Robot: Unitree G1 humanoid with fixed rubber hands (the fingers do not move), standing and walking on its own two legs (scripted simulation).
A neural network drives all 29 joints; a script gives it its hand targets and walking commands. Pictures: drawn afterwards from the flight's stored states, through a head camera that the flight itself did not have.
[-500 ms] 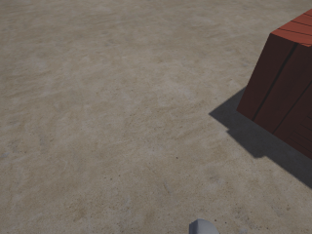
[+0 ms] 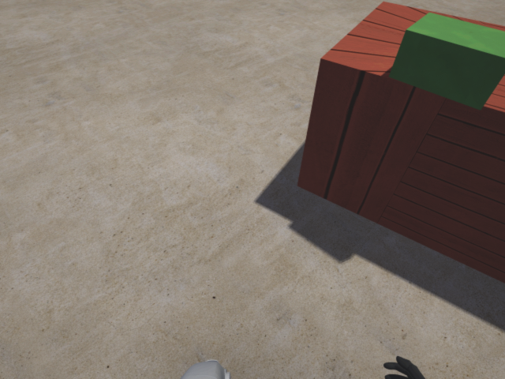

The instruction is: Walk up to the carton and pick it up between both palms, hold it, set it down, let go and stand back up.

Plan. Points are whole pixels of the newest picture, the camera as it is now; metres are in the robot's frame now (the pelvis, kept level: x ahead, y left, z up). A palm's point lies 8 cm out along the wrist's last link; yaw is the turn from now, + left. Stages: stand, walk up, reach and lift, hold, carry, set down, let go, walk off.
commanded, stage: walk up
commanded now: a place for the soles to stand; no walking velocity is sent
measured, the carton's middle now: (453, 58) +1.03 -0.54 +0.03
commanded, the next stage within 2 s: none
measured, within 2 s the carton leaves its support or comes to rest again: neither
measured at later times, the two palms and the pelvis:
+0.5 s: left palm (244, 243) +0.40 +0.06 -0.11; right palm out of the picture +0.11 -0.36 -0.14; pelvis +0.20 -0.12 -0.01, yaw -22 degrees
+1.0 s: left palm (266, 188) +0.57 +0.02 -0.11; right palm (490, 287) +0.32 -0.41 -0.08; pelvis +0.40 -0.18 +0.02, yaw -30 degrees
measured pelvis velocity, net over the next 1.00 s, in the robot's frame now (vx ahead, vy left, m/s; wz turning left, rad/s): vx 0.40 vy -0.18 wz -0.52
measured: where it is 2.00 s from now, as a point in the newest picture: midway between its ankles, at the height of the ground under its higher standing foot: (344, 302)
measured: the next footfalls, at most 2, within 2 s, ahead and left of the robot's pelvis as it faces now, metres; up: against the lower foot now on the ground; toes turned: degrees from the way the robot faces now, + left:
right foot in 0.40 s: +0.30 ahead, -0.27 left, +0.00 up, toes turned -23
left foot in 0.82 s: +0.52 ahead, -0.10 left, +0.00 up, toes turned -20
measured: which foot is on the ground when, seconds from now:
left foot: down 0.00-0.42, up 0.44-0.80, down 0.82-1.00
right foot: up 0.00-0.38, down 0.40-0.84, up 0.86-1.00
